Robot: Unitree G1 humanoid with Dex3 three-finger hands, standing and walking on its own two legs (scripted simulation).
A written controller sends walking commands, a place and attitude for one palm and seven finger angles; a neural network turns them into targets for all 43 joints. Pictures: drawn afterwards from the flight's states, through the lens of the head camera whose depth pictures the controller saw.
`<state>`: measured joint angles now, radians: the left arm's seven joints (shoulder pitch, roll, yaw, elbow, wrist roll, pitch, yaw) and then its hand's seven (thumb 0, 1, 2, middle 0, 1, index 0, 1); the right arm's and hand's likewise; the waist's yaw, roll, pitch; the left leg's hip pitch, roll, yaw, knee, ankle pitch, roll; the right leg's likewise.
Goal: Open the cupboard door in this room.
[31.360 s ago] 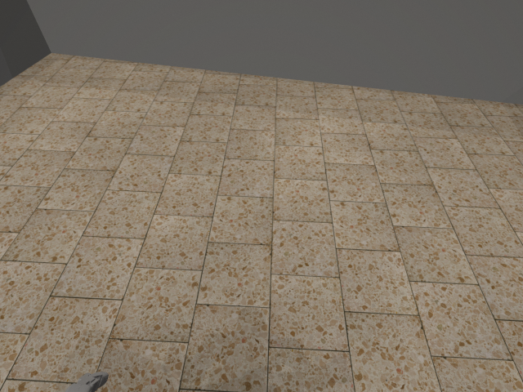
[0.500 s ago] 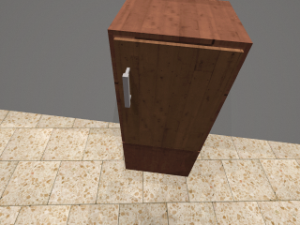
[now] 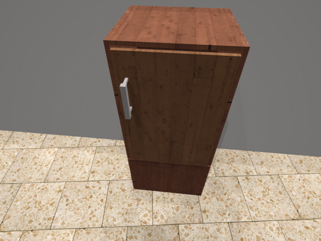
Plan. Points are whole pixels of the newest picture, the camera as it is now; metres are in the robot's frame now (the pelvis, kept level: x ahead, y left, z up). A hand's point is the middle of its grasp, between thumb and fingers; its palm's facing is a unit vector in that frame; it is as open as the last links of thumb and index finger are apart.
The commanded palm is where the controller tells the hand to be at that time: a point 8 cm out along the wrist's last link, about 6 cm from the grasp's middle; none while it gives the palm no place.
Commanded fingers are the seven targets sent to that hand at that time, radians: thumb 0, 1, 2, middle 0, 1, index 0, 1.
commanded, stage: look again from close up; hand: left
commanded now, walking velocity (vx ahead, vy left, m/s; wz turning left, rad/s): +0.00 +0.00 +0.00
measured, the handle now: (127, 99) +0.57 +0.15 +0.04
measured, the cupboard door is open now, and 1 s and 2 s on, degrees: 0 0 0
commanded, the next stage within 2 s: shuffle to correct the standing spot in 0.28 s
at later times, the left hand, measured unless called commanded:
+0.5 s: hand out of the picture -0.04 +0.18 -0.17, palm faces +0.03 -0.98 -0.20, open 7.4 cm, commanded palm none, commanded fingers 0.00 0.90 0.90 -0.20 -0.30 -0.20 -0.30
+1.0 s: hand out of the picture -0.03 +0.17 -0.18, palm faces +0.06 -0.99 -0.11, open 7.4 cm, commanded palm none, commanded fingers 0.00 0.90 0.90 -0.20 -0.30 -0.20 -0.30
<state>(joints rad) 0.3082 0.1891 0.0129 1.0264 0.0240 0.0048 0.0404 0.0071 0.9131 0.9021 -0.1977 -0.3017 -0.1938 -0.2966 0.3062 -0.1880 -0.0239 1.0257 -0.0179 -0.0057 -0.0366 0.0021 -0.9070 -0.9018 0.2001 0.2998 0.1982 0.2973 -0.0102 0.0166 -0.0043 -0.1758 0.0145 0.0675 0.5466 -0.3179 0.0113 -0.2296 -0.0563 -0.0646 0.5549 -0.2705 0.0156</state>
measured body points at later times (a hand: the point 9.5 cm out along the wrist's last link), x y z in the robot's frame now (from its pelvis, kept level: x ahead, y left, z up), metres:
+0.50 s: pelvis -0.04 +0.00 +0.01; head -0.06 +0.01 +0.46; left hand -0.04 +0.23 -0.15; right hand -0.06 -0.24 -0.14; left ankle -0.01 +0.11 -0.73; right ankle +0.02 -0.13 -0.73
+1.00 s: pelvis +0.02 +0.03 +0.00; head +0.02 +0.05 +0.45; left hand -0.04 +0.22 -0.17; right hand +0.03 -0.21 -0.15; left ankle +0.08 +0.13 -0.74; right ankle -0.01 -0.10 -0.73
